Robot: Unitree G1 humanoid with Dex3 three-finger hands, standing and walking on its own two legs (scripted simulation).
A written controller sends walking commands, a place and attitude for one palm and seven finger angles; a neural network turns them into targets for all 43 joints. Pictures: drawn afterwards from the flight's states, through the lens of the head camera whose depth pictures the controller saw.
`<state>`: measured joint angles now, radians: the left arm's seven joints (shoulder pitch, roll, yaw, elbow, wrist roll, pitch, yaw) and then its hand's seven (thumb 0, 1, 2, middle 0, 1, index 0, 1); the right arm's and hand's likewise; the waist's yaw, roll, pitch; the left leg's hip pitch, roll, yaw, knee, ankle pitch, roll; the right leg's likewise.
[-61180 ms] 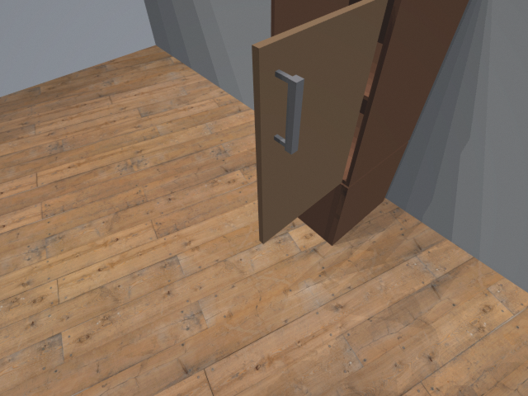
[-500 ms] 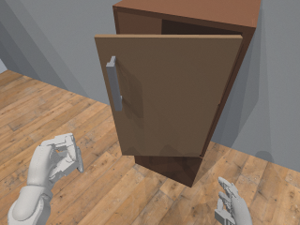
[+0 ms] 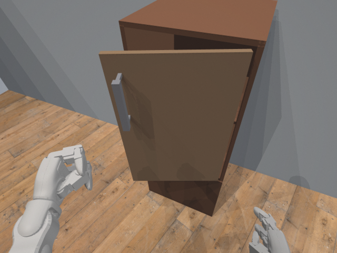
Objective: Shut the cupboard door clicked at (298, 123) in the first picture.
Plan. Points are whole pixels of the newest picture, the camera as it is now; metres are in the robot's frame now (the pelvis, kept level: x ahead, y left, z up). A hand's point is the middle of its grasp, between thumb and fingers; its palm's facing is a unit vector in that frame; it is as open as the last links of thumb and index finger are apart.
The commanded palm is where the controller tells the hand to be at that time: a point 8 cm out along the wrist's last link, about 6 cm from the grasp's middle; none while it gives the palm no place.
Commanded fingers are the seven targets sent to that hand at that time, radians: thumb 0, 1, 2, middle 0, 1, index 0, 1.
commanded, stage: raise the hand and make a fist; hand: left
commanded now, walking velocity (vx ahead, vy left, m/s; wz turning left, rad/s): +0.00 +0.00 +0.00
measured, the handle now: (123, 103) +0.47 +0.18 +0.13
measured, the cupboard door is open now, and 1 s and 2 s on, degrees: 24 24 21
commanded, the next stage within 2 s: bring the fist close to the handle in 0.08 s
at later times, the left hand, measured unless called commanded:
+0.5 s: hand (101, 157) +0.28 +0.18 +0.13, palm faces +0.06 -1.00 -0.04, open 3.1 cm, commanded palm +0.25 +0.22 +0.13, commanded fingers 0.00 0.90 0.90 -1.30 -1.50 -1.30 -1.50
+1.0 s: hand (117, 134) +0.34 +0.16 +0.13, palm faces +0.08 -1.00 -0.03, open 3.1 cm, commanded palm +0.32 +0.21 +0.13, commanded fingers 0.00 0.90 0.90 -1.30 -1.50 -1.30 -1.50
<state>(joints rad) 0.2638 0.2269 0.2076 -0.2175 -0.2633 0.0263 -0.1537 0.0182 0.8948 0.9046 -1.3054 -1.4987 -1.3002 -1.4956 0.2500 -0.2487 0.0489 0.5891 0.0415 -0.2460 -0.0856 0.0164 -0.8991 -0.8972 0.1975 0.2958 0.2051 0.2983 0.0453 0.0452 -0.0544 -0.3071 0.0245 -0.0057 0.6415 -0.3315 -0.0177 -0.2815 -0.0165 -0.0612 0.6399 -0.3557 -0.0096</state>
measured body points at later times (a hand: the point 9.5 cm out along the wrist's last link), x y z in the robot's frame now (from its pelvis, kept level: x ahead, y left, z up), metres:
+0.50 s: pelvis +0.00 +0.01 +0.00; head -0.01 -0.01 +0.45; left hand +0.27 +0.23 +0.13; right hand +0.18 -0.20 -0.07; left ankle +0.01 +0.13 -0.72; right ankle -0.01 -0.11 -0.72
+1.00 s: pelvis +0.00 +0.01 +0.00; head -0.01 -0.01 +0.45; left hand +0.33 +0.21 +0.14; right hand +0.17 -0.22 -0.08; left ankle +0.01 +0.13 -0.72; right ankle -0.01 -0.11 -0.72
